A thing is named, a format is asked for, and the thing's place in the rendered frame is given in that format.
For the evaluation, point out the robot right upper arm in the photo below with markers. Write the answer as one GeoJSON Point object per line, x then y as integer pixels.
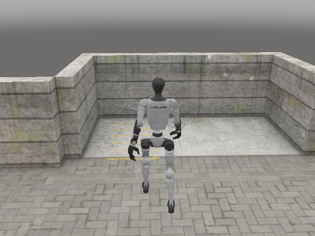
{"type": "Point", "coordinates": [175, 110]}

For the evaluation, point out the right robot thigh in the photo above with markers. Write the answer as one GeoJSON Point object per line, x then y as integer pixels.
{"type": "Point", "coordinates": [169, 155]}

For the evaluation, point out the right robot hand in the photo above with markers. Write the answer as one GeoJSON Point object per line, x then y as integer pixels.
{"type": "Point", "coordinates": [174, 132]}

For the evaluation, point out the left robot forearm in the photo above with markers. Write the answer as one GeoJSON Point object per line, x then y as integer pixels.
{"type": "Point", "coordinates": [135, 135]}

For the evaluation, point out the robot left upper arm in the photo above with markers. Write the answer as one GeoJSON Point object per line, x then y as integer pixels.
{"type": "Point", "coordinates": [140, 113]}

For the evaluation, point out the right robot forearm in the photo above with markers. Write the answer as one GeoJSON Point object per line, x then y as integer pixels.
{"type": "Point", "coordinates": [178, 127]}

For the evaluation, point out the left robot hand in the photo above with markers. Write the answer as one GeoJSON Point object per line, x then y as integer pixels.
{"type": "Point", "coordinates": [130, 151]}

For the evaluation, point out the humanoid robot torso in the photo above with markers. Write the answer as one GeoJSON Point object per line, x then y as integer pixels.
{"type": "Point", "coordinates": [157, 116]}

